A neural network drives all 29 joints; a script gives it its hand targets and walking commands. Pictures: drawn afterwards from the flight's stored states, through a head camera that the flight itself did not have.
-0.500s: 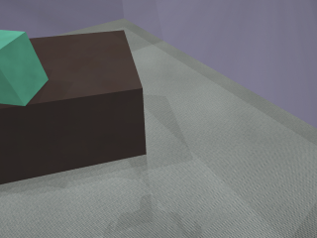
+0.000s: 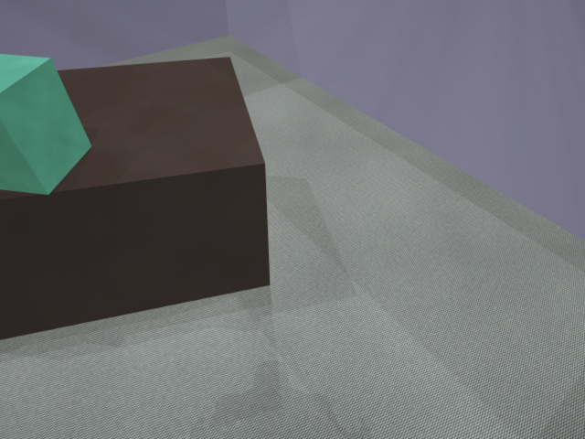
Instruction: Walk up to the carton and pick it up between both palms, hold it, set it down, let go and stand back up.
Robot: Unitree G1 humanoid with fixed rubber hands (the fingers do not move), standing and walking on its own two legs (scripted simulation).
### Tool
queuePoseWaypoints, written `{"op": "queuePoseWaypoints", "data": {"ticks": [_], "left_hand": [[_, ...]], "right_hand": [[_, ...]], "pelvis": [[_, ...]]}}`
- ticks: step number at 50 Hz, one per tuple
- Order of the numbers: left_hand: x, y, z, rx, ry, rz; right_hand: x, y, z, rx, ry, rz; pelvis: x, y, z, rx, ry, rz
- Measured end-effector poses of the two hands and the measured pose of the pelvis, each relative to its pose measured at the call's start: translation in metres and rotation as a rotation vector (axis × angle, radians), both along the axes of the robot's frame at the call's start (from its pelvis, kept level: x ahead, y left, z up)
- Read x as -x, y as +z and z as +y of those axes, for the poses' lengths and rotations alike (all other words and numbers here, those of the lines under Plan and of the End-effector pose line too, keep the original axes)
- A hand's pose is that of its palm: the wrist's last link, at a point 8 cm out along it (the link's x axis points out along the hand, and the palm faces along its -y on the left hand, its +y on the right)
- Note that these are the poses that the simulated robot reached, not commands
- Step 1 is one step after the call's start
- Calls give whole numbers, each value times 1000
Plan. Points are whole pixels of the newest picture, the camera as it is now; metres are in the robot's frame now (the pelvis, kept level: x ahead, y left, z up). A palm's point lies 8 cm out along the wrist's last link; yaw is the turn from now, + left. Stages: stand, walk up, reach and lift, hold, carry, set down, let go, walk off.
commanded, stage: stand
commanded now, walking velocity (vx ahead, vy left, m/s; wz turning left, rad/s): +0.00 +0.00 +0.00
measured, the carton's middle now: (11, 124) +0.83 +0.69 -0.01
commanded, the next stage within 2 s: walk up in 0.60 s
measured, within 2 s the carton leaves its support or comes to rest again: neither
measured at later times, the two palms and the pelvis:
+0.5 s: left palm out of the picture +0.04 +0.25 -0.13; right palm out of the picture +0.04 -0.26 -0.12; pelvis -0.02 +0.01 +0.00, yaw +0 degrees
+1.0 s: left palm out of the picture +0.01 +0.32 -0.12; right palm out of the picture +0.06 -0.27 -0.10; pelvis -0.03 +0.04 +0.00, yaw +4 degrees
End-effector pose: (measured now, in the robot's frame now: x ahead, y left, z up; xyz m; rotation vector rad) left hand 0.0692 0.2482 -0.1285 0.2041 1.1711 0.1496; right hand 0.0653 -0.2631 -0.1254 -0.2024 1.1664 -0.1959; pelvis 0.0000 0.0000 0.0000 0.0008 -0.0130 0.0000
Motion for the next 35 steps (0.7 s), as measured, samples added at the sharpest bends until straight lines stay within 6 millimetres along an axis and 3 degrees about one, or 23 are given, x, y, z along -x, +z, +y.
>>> {"op": "queuePoseWaypoints", "data": {"ticks": [35], "left_hand": [[41,-2,7,16,11,47]], "right_hand": [[39,7,5,13,-17,29]], "pelvis": [[27,7,8,16,-4,-20]]}}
